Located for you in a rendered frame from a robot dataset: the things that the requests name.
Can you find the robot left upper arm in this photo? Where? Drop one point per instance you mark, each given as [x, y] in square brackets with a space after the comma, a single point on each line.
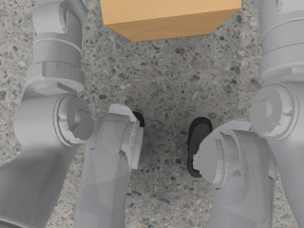
[51, 130]

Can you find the right robot forearm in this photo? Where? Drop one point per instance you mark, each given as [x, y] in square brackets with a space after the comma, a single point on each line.
[281, 31]

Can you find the robot left thigh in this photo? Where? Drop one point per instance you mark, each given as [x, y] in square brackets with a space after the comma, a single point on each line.
[106, 173]

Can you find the right robot foot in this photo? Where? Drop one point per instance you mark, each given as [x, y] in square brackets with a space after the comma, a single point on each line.
[199, 129]

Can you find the robot right upper arm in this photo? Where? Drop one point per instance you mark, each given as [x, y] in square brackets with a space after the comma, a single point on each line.
[277, 114]

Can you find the left robot forearm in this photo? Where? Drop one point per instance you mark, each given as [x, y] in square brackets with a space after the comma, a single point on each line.
[57, 49]

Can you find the carton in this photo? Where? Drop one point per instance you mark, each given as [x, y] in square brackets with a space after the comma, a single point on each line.
[152, 20]

